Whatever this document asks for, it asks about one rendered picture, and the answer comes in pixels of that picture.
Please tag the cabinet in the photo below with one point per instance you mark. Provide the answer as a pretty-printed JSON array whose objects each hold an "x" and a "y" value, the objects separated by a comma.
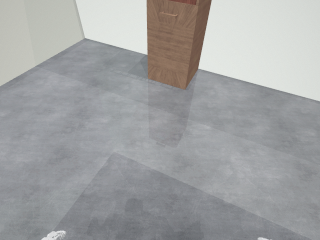
[{"x": 174, "y": 46}]

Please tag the handle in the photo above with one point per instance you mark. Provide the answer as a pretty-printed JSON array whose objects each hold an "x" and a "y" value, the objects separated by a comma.
[{"x": 171, "y": 16}]

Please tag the robot left hand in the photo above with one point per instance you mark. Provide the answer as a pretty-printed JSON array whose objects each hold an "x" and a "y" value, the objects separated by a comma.
[{"x": 58, "y": 235}]

